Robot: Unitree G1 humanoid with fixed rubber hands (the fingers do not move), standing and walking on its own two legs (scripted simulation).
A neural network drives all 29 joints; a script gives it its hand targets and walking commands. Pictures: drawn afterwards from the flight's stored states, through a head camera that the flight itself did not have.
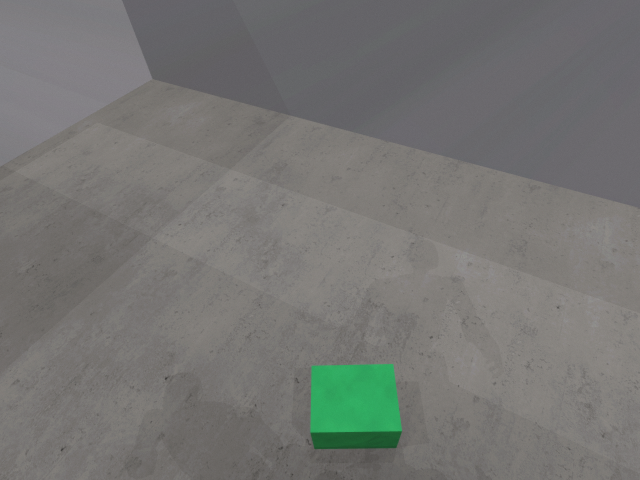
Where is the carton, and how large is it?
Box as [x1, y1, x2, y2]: [310, 364, 401, 448]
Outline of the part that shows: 392,364 312,366 310,432 314,448 362,448 396,446 401,432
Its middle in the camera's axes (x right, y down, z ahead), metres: +0.10 +0.50 +1.12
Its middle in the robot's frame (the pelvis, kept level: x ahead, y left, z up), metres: +0.45 -0.03 -0.69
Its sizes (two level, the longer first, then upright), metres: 0.237 0.180 0.164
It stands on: the floor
